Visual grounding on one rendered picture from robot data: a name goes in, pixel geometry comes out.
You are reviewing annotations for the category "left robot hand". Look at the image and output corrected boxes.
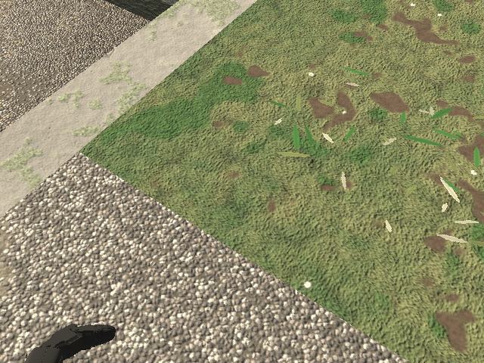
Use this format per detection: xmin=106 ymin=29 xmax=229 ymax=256
xmin=24 ymin=324 xmax=116 ymax=363

